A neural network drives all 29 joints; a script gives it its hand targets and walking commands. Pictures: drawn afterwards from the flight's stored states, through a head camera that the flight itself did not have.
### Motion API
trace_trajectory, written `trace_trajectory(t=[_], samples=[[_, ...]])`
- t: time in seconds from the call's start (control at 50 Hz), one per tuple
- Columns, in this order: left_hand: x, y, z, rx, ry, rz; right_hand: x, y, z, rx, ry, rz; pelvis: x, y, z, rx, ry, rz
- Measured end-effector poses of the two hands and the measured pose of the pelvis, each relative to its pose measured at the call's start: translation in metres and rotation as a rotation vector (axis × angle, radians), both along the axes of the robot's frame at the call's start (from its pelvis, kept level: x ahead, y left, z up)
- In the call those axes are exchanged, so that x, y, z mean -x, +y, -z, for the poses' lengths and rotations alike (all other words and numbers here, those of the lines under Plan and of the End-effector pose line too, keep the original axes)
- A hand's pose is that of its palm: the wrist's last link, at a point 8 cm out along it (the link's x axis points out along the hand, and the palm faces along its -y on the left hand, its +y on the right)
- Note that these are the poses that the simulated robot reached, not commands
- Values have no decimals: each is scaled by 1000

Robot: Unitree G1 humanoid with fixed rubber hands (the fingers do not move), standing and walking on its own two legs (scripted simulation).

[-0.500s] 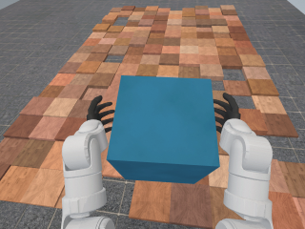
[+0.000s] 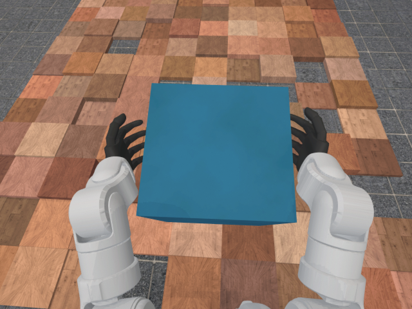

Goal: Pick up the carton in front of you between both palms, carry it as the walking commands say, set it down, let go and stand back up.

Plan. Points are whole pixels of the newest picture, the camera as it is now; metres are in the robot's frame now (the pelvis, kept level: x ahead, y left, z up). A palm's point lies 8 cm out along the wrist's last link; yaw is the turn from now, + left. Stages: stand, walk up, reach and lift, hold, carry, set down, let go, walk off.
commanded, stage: carry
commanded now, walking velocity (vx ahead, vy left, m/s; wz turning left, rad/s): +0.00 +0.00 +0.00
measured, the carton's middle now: (215, 167) +0.37 -0.02 +0.04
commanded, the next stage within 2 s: none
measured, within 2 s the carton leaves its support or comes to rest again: neither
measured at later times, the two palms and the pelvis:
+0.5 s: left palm (149, 103) +0.51 +0.10 +0.08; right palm (300, 108) +0.48 -0.20 +0.08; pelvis +0.17 +0.00 +0.01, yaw -4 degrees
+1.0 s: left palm (132, 7) +0.69 +0.13 +0.19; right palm (281, 0) +0.68 -0.18 +0.19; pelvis +0.36 +0.01 +0.03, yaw -5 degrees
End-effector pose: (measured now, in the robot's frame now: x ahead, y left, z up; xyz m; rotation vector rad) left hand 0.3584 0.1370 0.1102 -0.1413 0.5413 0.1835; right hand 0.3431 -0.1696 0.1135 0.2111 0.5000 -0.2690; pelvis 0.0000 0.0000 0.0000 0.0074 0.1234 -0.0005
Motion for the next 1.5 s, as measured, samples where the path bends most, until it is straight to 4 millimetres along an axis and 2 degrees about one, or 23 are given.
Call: trace_trajectory(t=[0.08,0.14,0.2,0.28,0.34,0.38,0.5,0.56,0.62,0.74,0.82,0.9,1.0,1.06,1.16,1.3,1.44,1.5], samples=[[-31,-11,-19,-17,-10,-16,-30,-12,-16,-2,-6,3,-32,-9,-11,14,14,-9],[-50,-12,-24,-27,-42,-40,-61,-14,-25,33,-37,-38,-54,-18,-6,-37,25,5],[-61,-8,-14,-6,-9,-50,-89,-10,-18,60,-2,-52,-74,-23,-4,-44,24,20],[-78,0,5,13,66,-70,-117,-1,4,43,72,-41,-108,-21,-4,-16,-22,33],[-109,-4,16,13,58,-31,-132,-5,15,31,73,-8,-138,-16,7,12,-86,40],[-128,-11,21,-8,61,5,-136,-13,21,48,78,4,-147,-14,9,-12,-105,43],[-153,-32,26,-27,155,75,-134,-28,33,-26,166,54,-171,-3,-10,4,-93,76],[-164,-35,20,-30,168,91,-139,-31,26,-23,183,74,-185,-2,-24,26,-83,91],[-177,-34,7,-35,150,88,-155,-31,10,0,168,66,-200,-5,-34,40,-72,99],[-204,-27,-28,-42,80,42,-200,-28,-26,66,101,30,-239,-14,-44,49,-68,93],[-227,-23,-44,-11,44,20,-236,-27,-48,118,65,28,-267,-18,-44,25,-62,104],[-266,-21,-61,-16,1,24,-278,-25,-64,116,29,39,-302,-13,-42,29,-55,93],[-332,-7,-75,-27,-54,23,-341,-12,-72,109,-17,44,-355,5,-31,13,-46,78],[-376,5,-70,-35,-68,31,-377,0,-65,88,-25,49,-388,19,-20,-4,-50,83],[-435,10,-53,7,11,43,-415,11,-51,29,50,41,-432,25,-29,8,-33,71],[-508,1,-38,3,50,29,-490,1,-39,22,93,55,-509,17,-39,6,-18,59],[-589,-17,-16,-35,58,6,-586,-17,-8,16,107,2,-606,-9,-20,18,-40,47],[-613,-20,-6,-22,101,-11,-622,-20,2,35,149,-25,-637,-18,-26,13,-39,40]])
